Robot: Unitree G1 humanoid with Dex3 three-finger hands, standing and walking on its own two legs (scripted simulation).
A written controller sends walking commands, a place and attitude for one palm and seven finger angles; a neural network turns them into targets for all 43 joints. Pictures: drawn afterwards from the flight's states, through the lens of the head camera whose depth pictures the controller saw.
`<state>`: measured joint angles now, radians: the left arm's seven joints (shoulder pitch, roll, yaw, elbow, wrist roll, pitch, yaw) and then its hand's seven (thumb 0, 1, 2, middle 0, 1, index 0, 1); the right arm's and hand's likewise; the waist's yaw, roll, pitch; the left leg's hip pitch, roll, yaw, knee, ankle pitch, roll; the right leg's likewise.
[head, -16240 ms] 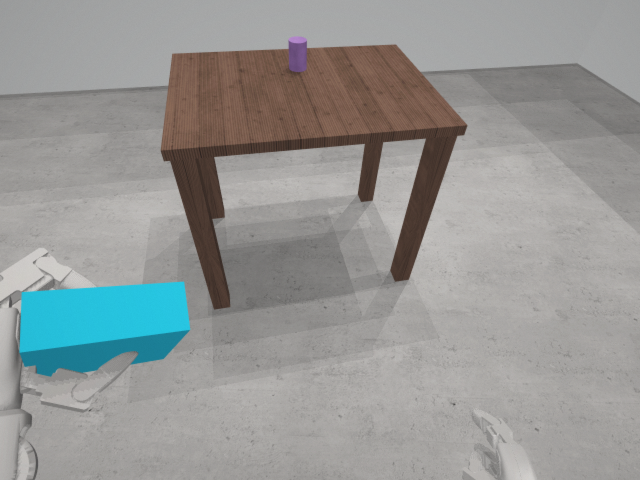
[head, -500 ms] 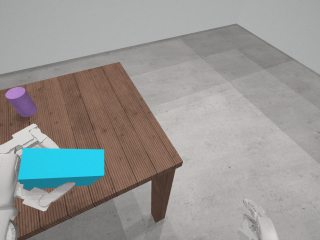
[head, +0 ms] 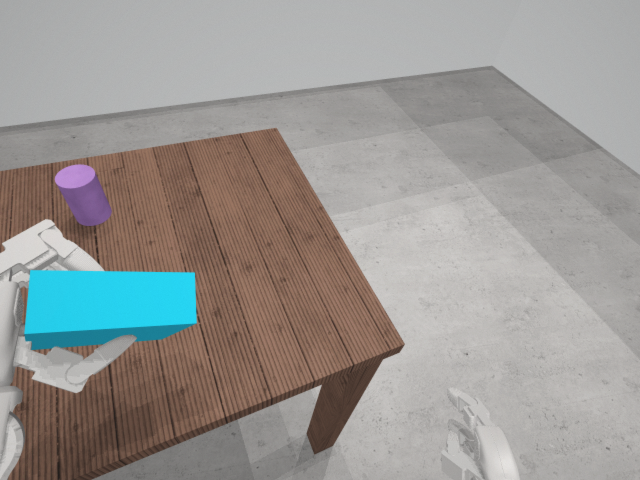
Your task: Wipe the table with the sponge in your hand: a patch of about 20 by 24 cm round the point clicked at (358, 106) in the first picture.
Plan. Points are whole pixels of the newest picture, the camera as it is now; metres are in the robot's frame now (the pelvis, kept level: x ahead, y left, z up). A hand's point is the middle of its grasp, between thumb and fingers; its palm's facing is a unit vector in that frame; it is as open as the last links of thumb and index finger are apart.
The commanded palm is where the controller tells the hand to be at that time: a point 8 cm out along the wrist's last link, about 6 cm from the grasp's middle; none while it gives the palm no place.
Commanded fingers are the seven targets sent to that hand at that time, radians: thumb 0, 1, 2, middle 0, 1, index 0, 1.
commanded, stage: come to a stop and stand still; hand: left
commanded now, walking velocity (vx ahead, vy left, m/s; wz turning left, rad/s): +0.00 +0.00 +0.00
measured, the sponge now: (133, 311) +0.24 +0.21 +0.13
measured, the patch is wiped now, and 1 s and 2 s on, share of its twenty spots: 0.00 0.00 0.00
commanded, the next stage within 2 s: look again from close up in 0.26 s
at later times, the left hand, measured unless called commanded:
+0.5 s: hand (101, 317) +0.21 +0.22 +0.16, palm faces +0.37 -0.85 -0.38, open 9.2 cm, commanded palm +0.16 +0.26 +0.17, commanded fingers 0.00 0.10 1.30 -1.20 -1.60 -1.20 -1.60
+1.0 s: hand (107, 295) +0.23 +0.23 +0.16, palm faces +0.34 -0.86 -0.38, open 9.2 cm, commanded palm +0.17 +0.26 +0.17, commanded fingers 0.00 0.10 1.30 -1.20 -1.60 -1.20 -1.60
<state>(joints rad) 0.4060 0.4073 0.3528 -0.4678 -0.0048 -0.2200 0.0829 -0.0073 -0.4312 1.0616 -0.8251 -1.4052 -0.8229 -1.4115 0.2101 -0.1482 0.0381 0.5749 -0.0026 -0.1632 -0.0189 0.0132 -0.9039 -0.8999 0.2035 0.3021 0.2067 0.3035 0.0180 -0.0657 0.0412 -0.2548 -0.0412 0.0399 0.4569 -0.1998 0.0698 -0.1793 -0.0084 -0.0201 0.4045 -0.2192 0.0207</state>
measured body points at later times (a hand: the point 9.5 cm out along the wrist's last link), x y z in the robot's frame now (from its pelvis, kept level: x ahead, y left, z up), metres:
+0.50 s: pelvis +0.00 -0.02 +0.00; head +0.00 -0.01 +0.45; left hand +0.19 +0.27 +0.18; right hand +0.17 -0.25 -0.07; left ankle +0.03 +0.07 -0.74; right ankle +0.00 -0.14 -0.74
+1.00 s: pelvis +0.00 -0.02 +0.00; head +0.03 +0.00 +0.45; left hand +0.21 +0.27 +0.18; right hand +0.17 -0.26 -0.07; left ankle +0.03 +0.07 -0.74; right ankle +0.00 -0.14 -0.74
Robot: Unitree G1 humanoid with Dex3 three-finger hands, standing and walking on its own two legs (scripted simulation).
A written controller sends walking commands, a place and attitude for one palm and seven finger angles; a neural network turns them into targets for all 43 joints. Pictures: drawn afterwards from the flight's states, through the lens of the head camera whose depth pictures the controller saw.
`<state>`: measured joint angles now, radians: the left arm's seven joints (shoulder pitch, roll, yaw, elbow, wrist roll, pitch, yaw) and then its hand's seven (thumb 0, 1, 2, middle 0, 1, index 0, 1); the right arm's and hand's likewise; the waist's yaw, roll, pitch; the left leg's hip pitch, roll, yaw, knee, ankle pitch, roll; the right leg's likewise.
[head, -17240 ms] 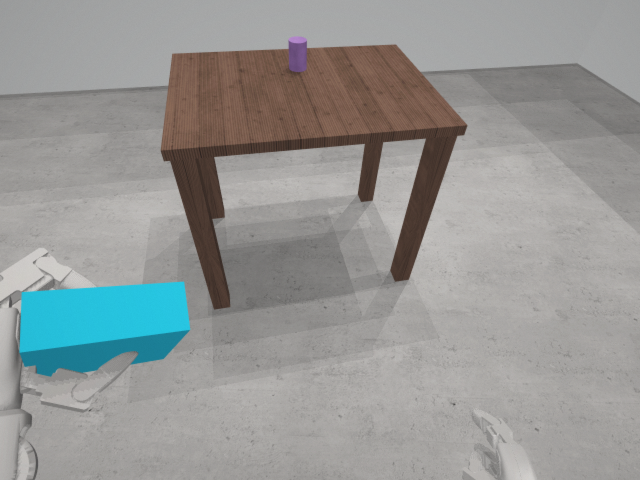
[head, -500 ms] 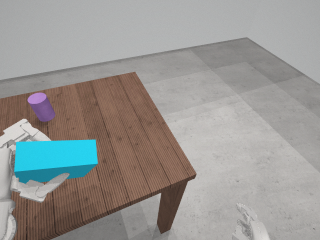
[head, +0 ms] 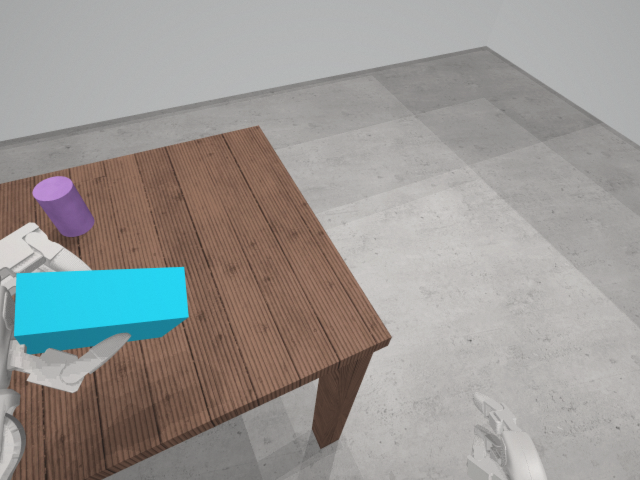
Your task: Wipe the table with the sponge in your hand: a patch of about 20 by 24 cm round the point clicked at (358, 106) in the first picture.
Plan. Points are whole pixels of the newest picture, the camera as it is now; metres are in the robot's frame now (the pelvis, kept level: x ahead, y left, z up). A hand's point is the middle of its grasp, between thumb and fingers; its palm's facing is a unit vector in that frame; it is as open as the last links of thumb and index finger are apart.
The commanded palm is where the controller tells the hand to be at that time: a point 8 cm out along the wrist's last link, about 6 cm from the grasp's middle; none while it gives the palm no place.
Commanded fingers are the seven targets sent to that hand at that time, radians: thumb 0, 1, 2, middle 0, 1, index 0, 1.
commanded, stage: come to a stop and stand still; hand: left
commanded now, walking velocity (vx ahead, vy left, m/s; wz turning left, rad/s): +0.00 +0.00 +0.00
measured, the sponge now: (127, 309) +0.24 +0.21 +0.14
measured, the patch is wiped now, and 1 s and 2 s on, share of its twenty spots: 0.00 0.00 0.00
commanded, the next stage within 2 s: look again from close up in 1.10 s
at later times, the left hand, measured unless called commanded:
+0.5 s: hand (45, 318) +0.22 +0.27 +0.15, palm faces +0.37 -0.86 -0.35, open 9.2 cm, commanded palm +0.16 +0.30 +0.17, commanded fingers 0.00 0.10 1.30 -1.20 -1.60 -1.20 -1.60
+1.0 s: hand (58, 326) +0.21 +0.26 +0.15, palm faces +0.37 -0.85 -0.37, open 9.2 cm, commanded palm +0.15 +0.29 +0.17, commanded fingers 0.00 0.10 1.30 -1.20 -1.60 -1.20 -1.60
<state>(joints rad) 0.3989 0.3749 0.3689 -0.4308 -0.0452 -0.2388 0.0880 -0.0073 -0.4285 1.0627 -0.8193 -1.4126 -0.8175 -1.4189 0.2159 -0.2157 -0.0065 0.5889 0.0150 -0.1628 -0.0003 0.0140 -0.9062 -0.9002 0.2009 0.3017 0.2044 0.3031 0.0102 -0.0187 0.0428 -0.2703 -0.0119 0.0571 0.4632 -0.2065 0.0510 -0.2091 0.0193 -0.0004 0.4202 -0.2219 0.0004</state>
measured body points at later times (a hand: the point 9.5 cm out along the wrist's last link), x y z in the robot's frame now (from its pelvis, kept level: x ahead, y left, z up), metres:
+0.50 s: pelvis +0.01 +0.02 +0.00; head +0.02 +0.05 +0.45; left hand +0.19 +0.31 +0.17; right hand +0.21 -0.19 -0.05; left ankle +0.03 +0.08 -0.74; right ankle +0.00 -0.12 -0.74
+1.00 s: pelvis +0.00 +0.01 +0.00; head +0.02 +0.03 +0.45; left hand +0.19 +0.30 +0.17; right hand +0.17 -0.22 -0.07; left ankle +0.03 +0.08 -0.74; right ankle +0.00 -0.12 -0.74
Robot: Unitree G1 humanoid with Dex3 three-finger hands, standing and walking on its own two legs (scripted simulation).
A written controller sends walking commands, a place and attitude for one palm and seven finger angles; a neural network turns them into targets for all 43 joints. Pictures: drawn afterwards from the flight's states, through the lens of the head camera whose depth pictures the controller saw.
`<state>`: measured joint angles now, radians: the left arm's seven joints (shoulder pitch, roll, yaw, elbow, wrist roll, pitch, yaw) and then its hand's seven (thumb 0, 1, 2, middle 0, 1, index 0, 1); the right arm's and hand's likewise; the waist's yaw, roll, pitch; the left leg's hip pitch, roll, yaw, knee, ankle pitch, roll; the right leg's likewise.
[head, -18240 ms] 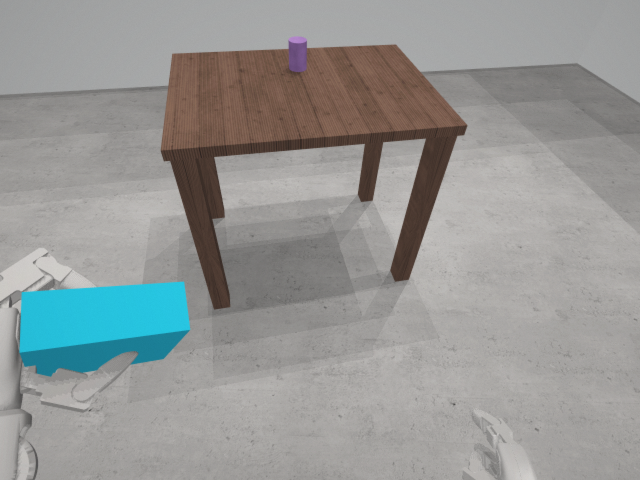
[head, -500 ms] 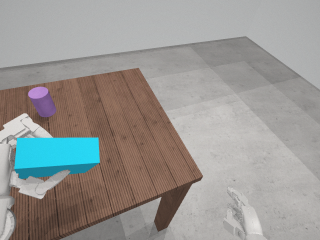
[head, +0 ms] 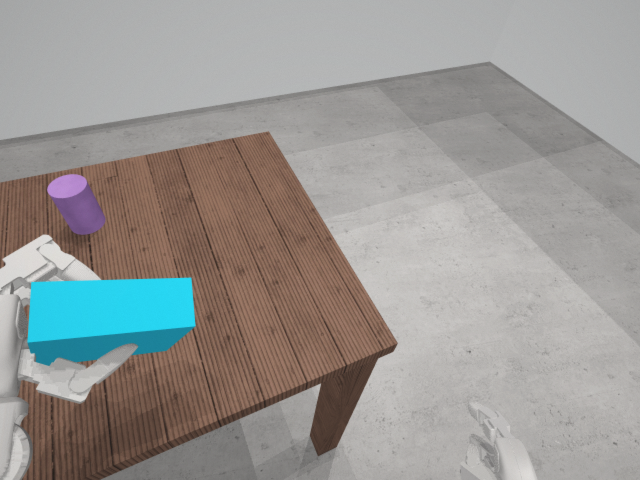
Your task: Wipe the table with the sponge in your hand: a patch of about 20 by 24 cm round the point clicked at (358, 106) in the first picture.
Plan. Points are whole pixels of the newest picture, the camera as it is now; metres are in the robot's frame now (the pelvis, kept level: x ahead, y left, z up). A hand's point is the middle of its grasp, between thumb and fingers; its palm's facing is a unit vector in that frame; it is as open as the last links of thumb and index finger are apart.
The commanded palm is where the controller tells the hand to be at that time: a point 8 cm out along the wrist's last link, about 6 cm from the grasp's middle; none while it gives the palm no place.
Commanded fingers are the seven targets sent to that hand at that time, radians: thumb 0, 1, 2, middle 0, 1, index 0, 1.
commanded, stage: come to a stop and stand still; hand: left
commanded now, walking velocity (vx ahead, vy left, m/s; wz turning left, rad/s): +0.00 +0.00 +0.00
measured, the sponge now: (135, 321) +0.24 +0.21 +0.12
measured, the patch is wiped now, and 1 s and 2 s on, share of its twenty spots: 0.00 0.00 0.00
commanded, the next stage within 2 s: look again from close up in 0.10 s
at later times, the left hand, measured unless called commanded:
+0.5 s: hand (87, 306) +0.23 +0.24 +0.16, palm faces +0.35 -0.86 -0.37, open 9.2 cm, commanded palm +0.17 +0.28 +0.17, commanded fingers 0.00 0.10 1.30 -1.20 -1.60 -1.20 -1.60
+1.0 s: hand (62, 313) +0.23 +0.26 +0.15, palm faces +0.35 -0.84 -0.41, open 9.2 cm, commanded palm +0.16 +0.28 +0.17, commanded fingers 0.00 0.10 1.30 -1.20 -1.60 -1.20 -1.60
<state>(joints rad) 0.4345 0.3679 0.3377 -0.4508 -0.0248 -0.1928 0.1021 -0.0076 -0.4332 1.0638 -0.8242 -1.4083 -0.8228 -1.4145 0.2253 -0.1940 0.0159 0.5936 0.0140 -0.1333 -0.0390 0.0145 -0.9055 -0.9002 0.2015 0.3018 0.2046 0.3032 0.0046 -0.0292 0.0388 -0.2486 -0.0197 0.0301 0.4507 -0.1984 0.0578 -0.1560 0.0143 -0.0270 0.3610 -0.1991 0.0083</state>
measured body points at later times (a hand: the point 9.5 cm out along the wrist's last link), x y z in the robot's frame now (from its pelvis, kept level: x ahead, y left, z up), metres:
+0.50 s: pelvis +0.01 +0.00 +0.00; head +0.03 +0.02 +0.45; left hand +0.21 +0.28 +0.18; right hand +0.19 -0.23 -0.07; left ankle +0.03 +0.08 -0.74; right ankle +0.00 -0.13 -0.74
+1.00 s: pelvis +0.00 +0.00 +0.00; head +0.03 +0.04 +0.44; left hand +0.20 +0.30 +0.17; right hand +0.17 -0.23 -0.07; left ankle +0.03 +0.08 -0.74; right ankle +0.00 -0.13 -0.74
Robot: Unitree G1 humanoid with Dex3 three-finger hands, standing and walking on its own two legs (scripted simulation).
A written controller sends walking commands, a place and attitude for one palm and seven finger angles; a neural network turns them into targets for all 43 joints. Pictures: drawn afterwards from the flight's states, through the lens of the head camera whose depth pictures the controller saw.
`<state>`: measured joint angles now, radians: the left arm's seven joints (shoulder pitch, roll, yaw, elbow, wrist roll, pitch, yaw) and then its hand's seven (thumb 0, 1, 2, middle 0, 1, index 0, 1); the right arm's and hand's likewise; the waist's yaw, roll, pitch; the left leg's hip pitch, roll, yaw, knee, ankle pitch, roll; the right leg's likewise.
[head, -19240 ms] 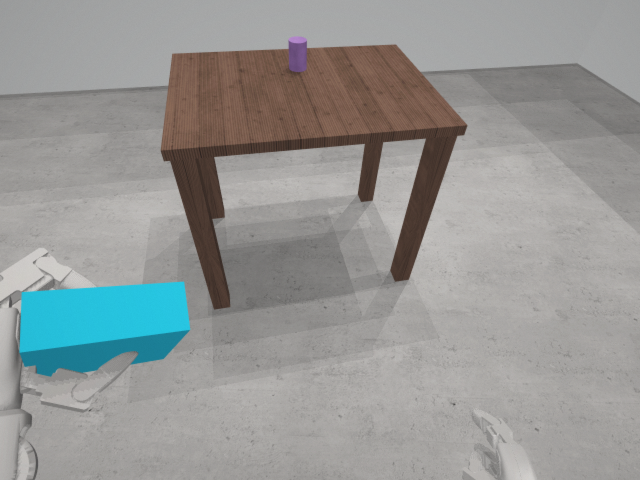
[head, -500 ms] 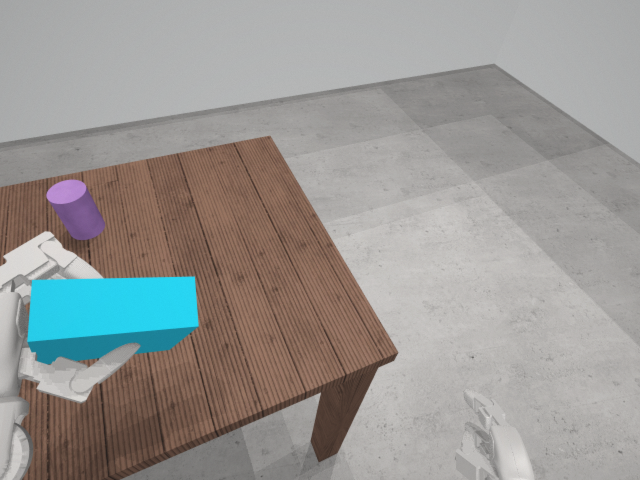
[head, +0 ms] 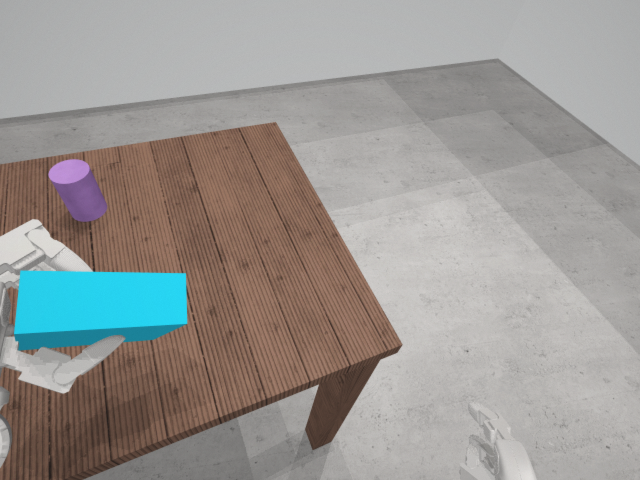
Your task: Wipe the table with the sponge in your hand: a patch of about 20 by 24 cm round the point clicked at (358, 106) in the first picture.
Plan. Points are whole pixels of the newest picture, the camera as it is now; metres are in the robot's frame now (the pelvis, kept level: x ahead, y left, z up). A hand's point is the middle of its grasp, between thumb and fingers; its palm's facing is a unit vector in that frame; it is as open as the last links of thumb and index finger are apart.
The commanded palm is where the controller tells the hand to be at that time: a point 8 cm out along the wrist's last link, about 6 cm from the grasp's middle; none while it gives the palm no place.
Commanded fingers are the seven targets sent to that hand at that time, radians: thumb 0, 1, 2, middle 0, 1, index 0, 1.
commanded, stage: come to a stop and stand still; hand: left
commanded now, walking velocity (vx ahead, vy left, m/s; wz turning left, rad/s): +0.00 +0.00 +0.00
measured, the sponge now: (124, 311) +0.24 +0.22 +0.12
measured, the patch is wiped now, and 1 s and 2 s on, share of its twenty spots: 0.00 0.00 0.00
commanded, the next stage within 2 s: look again from close up in 0.46 s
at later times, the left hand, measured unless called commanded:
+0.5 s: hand (53, 311) +0.21 +0.26 +0.17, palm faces +0.38 -0.85 -0.35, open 9.2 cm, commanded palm +0.15 +0.29 +0.18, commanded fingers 0.00 0.10 1.30 -1.20 -1.60 -1.20 -1.60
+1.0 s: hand (67, 315) +0.21 +0.25 +0.16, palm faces +0.36 -0.85 -0.37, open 9.2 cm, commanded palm +0.16 +0.28 +0.18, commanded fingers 0.00 0.10 1.30 -1.20 -1.60 -1.20 -1.60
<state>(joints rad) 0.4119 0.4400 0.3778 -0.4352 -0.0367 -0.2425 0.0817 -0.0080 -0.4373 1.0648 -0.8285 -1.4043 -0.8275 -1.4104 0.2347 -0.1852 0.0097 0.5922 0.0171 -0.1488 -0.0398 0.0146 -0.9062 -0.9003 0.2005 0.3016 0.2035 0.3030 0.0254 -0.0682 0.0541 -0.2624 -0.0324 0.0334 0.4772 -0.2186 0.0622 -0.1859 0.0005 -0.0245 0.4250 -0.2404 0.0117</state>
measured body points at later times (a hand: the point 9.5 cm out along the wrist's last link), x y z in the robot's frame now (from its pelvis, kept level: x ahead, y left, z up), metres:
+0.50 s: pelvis -0.01 +0.01 +0.00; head +0.01 +0.04 +0.45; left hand +0.18 +0.30 +0.18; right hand +0.18 -0.21 -0.06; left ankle +0.02 +0.07 -0.74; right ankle -0.01 -0.13 -0.74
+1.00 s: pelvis +0.00 +0.00 +0.00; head +0.01 +0.03 +0.45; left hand +0.19 +0.29 +0.18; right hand +0.17 -0.23 -0.06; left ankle +0.02 +0.07 -0.74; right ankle -0.01 -0.13 -0.74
